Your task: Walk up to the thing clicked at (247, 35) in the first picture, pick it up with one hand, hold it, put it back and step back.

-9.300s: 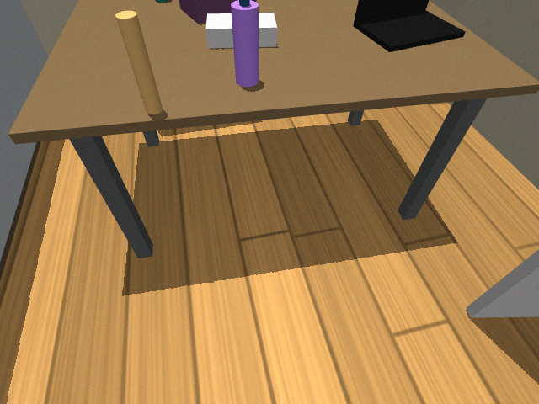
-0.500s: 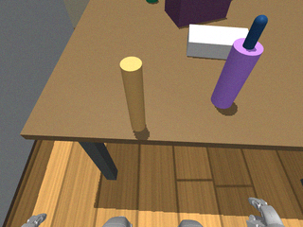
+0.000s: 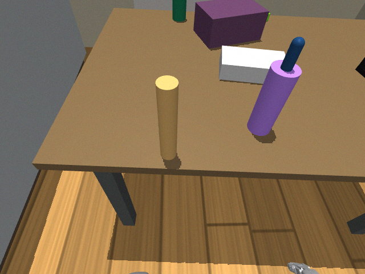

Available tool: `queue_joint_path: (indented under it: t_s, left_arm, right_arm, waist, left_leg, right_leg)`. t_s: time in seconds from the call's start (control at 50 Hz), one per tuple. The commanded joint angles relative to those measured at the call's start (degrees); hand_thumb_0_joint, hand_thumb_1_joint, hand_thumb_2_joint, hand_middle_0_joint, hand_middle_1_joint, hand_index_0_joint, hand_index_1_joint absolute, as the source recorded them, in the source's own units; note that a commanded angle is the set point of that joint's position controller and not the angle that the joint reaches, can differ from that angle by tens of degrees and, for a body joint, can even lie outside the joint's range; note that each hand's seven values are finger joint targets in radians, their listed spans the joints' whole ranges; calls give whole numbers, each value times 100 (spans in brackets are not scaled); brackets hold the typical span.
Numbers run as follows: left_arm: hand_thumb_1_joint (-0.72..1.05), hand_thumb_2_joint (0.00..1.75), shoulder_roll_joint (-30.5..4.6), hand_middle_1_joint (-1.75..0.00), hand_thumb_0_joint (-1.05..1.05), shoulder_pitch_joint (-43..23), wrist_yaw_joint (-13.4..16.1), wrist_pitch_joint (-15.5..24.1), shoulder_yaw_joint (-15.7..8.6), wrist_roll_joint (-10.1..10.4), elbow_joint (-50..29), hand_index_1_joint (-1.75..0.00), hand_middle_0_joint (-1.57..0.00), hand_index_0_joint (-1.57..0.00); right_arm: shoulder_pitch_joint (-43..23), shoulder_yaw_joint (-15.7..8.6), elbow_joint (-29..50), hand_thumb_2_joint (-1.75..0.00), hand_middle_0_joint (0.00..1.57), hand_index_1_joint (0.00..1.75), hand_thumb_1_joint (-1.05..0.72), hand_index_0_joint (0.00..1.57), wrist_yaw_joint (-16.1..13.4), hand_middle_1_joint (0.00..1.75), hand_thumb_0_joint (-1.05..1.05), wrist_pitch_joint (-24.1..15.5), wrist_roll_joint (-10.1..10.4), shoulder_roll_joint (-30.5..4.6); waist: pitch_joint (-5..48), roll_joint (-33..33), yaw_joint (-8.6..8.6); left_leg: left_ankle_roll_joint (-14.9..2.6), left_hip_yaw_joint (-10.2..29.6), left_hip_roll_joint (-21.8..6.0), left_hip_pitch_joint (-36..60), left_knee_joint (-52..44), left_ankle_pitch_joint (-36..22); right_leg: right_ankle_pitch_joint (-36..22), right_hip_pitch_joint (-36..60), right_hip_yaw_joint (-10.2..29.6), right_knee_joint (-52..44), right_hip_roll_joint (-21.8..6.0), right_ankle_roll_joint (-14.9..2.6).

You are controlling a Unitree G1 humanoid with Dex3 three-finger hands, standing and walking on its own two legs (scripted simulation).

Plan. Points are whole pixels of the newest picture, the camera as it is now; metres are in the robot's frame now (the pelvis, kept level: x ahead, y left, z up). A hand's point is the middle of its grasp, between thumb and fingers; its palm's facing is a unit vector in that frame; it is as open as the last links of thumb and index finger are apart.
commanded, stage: walk up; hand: right
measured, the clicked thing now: (275, 91) +0.50 -0.23 +0.12
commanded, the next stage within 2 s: stand in 0.96 s
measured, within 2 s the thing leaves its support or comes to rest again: neither
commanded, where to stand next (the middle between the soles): +0.04 -0.01 m, yaw -1 degrees
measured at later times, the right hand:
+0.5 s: hand out of the picture +0.09 -0.25 -0.14, palm faces -0.01 +0.94 -0.33, open 7.4 cm
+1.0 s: hand out of the picture +0.09 -0.26 -0.15, palm faces -0.01 +0.95 -0.32, open 7.4 cm
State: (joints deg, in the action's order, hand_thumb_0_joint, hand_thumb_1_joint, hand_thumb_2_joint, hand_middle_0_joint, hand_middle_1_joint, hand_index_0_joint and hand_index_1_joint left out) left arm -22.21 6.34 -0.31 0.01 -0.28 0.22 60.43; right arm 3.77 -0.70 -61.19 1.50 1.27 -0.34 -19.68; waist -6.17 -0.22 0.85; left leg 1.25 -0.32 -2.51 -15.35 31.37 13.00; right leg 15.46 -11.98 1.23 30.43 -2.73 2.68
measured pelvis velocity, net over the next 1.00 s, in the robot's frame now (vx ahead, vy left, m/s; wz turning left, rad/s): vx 0.01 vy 0.00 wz -0.01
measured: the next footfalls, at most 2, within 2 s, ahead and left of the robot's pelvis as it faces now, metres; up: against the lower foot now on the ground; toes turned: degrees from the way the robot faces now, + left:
none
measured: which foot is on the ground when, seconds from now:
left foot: down 0.00-1.00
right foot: down 0.00-1.00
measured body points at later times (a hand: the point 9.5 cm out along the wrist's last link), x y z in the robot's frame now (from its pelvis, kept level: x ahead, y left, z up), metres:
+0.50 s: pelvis +0.00 +0.00 +0.01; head +0.02 +0.00 +0.46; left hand +0.09 +0.31 -0.12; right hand +0.09 -0.30 -0.12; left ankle +0.05 +0.13 -0.73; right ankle +0.01 -0.16 -0.73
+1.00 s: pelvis +0.01 +0.00 +0.01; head +0.02 -0.01 +0.46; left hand +0.08 +0.30 -0.12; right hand +0.09 -0.31 -0.12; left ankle +0.05 +0.13 -0.73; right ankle +0.01 -0.16 -0.73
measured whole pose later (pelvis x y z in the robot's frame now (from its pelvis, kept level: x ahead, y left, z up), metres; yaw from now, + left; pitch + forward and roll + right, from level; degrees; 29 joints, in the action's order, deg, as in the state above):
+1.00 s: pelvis +0.01 +0.00 +0.01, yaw +0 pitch -2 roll +0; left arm -20.5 5.8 -0.7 0.0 -0.3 -0.8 64.3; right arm 4.0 -1.1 -64.5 1.5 0.6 -0.5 -20.5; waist -3.8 0.6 0.1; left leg 1.6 -0.9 -2.4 -11.4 21.8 8.4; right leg 11.3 -8.7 1.4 21.9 -2.9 3.0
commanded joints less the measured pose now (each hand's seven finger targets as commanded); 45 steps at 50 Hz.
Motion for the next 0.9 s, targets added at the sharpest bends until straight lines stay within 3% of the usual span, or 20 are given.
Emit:
queue_joint_path:
  t_s: [0.0,0.14,0.32,0.52,0.82,0.88]
  left_arm:
    - [90,90,-1176,-30,0,-146,45,137,-292,-30,-193,-30,-20,-20]
    - [90,90,-1158,-30,0,-279,45,201,-295,-75,-104,-30,-20,-20]
    - [90,90,-1081,-30,0,-267,39,155,-287,-80,-16,-30,-20,-20]
    - [90,90,-1065,-30,0,-240,51,137,-280,-62,27,-30,-20,-20]
    - [90,90,-1069,-30,0,-318,46,120,-282,-85,24,-30,-20,-20]
    - [90,90,-1068,-30,0,-297,46,131,-278,-88,13,-30,-20,-20]
  right_arm:
    - [-488,-305,355,-90,20,30,-90,20,-76,30,0,-154,21,-1316]
    - [-365,-292,172,-90,20,30,-90,20,-41,30,0,-164,40,-1239]
    - [-350,-278,40,-90,20,30,-90,20,-58,30,0,-189,16,-1288]
    - [-306,-282,30,-90,20,30,-90,20,-85,30,0,-212,42,-1296]
    - [-289,-297,55,-90,20,30,-90,20,-75,30,0,-180,21,-1303]
    - [-289,-293,57,-90,20,30,-90,20,-73,30,0,-174,28,-1277]
  waist:
    - [551,283,-28]
    - [739,-169,-107]
    - [741,-12,-83]
    - [942,104,-53]
    - [786,68,-98]
    - [807,-8,-97]
  left_leg:
    - [-347,718,-465,182,-1188,876]
    - [-256,458,-384,785,-1057,35]
    - [-225,490,-461,656,-1345,67]
    - [-255,462,-514,705,-1284,-758]
    - [-249,484,-489,636,-1419,-205]
    - [-245,422,-473,761,-1320,-320]
  right_leg:
    - [41,-121,414,-862,-369,-490]
    - [-306,-195,537,-1365,-556,-437]
    - [-414,29,404,-1354,-475,-404]
    - [-1166,400,261,-1170,-446,-349]
    - [-867,212,269,-1212,-428,-345]
    - [-802,126,336,-1295,-457,-362]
